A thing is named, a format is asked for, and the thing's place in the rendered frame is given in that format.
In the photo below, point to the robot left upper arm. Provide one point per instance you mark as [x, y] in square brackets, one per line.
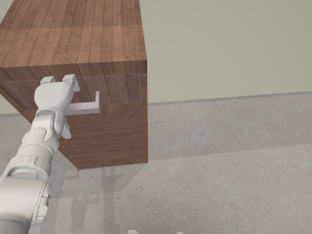
[23, 203]

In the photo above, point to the drawer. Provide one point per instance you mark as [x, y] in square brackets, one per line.
[116, 88]

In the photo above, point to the cabinet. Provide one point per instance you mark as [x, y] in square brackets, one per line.
[43, 38]

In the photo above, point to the left robot hand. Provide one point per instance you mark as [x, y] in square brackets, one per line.
[51, 93]

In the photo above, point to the robot left forearm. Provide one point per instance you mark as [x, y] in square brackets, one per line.
[35, 155]

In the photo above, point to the handle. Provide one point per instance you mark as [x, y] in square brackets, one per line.
[84, 107]

